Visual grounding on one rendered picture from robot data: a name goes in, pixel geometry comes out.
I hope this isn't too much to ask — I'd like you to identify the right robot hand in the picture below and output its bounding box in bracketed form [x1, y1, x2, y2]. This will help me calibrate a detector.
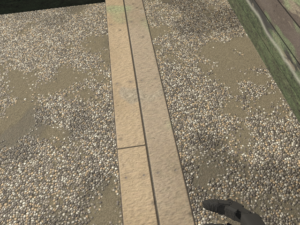
[202, 199, 266, 225]

